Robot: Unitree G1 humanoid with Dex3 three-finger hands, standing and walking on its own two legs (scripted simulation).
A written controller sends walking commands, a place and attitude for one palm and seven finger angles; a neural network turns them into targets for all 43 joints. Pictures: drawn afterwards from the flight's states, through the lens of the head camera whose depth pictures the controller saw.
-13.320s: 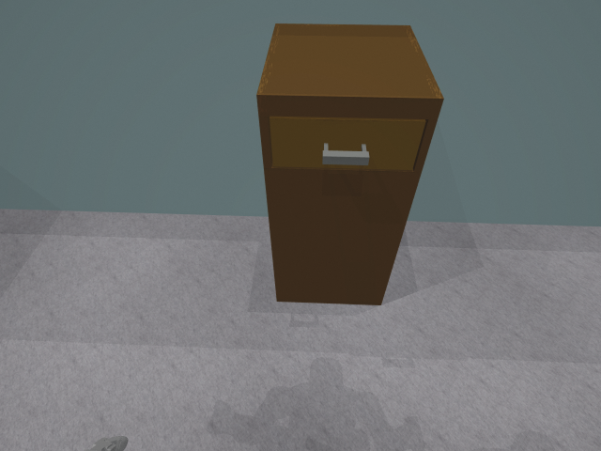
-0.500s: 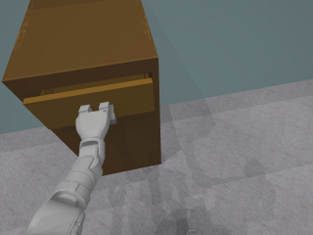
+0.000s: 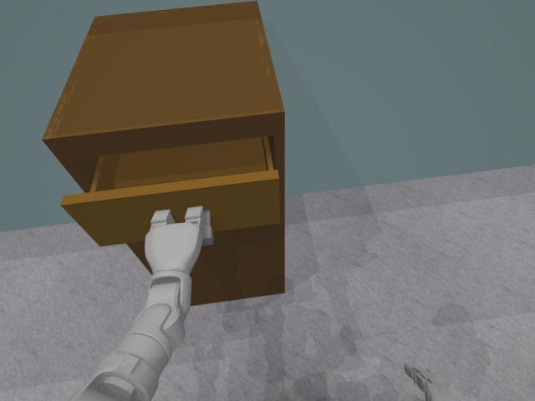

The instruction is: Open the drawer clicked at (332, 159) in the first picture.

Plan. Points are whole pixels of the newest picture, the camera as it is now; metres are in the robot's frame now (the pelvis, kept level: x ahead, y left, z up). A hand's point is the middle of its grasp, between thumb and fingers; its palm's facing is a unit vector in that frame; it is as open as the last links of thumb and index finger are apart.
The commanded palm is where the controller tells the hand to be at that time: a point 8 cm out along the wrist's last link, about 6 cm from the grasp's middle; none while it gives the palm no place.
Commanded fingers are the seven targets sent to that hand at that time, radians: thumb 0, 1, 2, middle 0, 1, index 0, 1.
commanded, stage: pull the drawer open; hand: left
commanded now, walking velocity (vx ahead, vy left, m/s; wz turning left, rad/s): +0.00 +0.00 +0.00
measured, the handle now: (181, 229) +0.40 +0.18 -0.01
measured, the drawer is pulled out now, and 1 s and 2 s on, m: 0.10 0.21 0.30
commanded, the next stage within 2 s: open the thumb to release the handle in 1.98 s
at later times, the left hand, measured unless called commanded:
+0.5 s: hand (183, 287) +0.30 +0.16 -0.04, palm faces -0.03 -0.06 -1.00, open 5.5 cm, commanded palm +0.26 +0.16 +0.02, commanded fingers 0.00 0.90 0.90 -0.40 -1.35 -0.40 -1.35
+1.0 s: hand (183, 323) +0.24 +0.15 -0.04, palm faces -0.02 -0.09 -1.00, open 5.5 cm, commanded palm +0.20 +0.15 +0.02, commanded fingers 0.00 0.90 0.90 -0.40 -1.35 -0.40 -1.35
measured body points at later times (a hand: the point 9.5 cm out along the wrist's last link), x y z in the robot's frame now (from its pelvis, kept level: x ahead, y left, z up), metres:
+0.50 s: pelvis -0.01 +0.00 +0.00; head +0.03 -0.03 +0.45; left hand +0.29 +0.16 +0.02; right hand +0.15 -0.24 -0.12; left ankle -0.05 +0.12 -0.71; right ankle +0.00 -0.10 -0.71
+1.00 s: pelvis -0.01 -0.01 +0.00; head +0.01 -0.04 +0.45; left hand +0.24 +0.15 +0.02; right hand +0.19 -0.23 -0.11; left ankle -0.05 +0.12 -0.71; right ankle +0.00 -0.10 -0.71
